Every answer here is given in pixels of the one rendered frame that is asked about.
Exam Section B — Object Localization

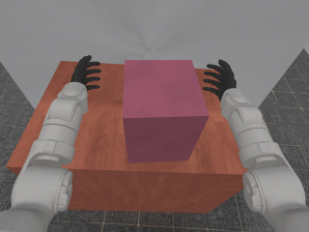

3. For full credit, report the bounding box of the carton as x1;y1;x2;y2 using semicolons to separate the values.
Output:
123;60;210;163

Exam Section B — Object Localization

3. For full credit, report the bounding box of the left robot forearm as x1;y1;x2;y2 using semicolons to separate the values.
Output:
11;81;89;205

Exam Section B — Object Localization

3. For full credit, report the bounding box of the right robot forearm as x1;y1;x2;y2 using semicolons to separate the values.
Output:
220;88;306;204

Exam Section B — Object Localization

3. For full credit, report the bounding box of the robot right hand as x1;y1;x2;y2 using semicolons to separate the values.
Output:
203;59;237;101

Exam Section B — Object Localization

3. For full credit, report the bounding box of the robot left hand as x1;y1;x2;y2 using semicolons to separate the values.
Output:
70;55;101;91

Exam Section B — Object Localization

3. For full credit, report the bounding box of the right robot upper arm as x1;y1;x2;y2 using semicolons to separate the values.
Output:
242;164;309;232

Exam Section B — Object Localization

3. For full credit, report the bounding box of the pedestal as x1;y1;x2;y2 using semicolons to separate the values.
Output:
6;61;249;214

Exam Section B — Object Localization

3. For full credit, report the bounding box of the left robot upper arm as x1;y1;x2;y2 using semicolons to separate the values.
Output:
0;164;73;232

